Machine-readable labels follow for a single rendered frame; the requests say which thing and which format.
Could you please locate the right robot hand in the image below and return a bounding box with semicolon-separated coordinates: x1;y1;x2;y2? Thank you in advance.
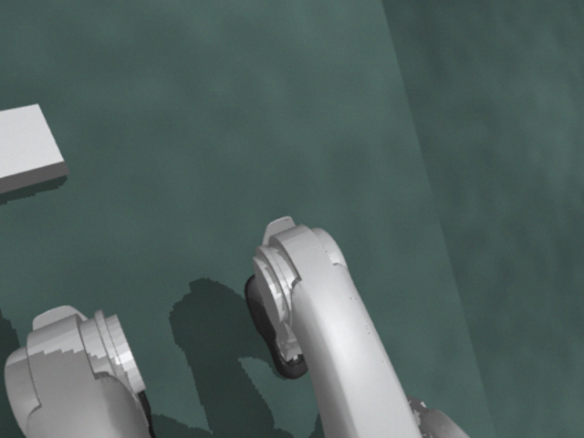
406;395;470;438

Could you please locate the carton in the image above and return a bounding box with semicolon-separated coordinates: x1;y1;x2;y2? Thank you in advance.
0;104;70;193

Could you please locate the right robot foot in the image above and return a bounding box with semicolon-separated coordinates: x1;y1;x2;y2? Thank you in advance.
245;275;308;380

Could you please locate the left robot foot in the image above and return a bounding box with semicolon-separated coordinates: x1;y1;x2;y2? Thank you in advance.
137;391;156;438

